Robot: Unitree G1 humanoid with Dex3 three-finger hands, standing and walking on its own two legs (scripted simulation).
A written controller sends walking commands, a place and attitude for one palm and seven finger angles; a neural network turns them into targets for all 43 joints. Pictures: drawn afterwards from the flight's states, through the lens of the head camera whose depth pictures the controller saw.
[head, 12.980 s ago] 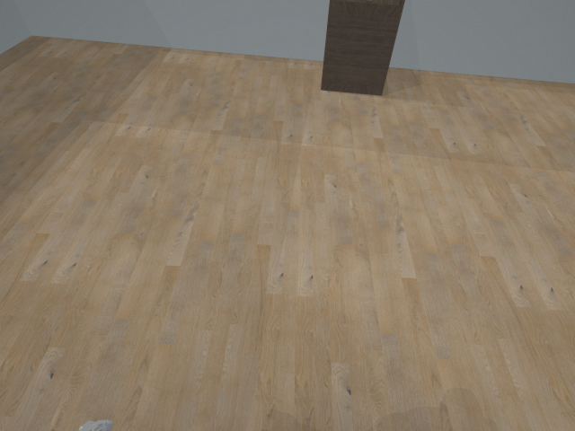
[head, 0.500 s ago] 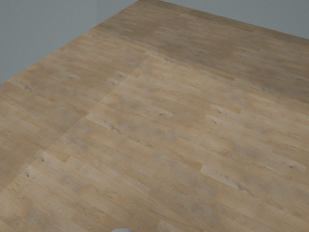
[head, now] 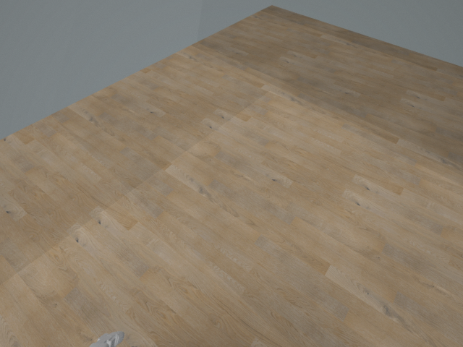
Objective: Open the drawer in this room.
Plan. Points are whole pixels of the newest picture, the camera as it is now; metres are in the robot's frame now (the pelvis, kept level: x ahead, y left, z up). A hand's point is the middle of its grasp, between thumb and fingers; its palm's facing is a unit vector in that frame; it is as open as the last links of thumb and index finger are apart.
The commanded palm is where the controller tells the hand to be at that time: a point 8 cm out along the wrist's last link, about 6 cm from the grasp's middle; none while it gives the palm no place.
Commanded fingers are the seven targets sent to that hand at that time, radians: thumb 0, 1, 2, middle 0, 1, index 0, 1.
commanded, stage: turn or walk to find it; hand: left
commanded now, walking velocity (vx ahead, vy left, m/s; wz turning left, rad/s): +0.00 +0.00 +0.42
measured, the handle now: out of the picture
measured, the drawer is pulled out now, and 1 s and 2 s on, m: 0.00 0.00 0.00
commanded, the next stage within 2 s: none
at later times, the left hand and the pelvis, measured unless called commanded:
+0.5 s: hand out of the picture -0.06 +0.22 -0.19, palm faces +0.31 -0.92 -0.22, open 7.4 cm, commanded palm none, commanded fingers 0.00 0.90 0.90 -0.20 -0.30 -0.20 -0.30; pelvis -0.03 +0.02 -0.01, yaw +14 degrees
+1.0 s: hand out of the picture -0.02 +0.21 -0.14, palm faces +0.44 -0.86 -0.26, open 7.4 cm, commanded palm none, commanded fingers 0.00 0.90 0.90 -0.20 -0.30 -0.20 -0.30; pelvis -0.04 -0.01 +0.00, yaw +26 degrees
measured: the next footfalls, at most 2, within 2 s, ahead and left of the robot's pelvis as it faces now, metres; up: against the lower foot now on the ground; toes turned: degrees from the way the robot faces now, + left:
right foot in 0.02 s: +0.05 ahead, -0.12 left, +0.00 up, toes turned -4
left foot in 0.46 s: -0.02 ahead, +0.13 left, +0.00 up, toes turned +18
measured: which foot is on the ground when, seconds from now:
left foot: down 0.00-0.02, up 0.04-0.44, down 0.46-0.94, up 0.96-1.00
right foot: up 0.00-0.00, down 0.02-0.46, up 0.48-0.92, down 0.94-1.00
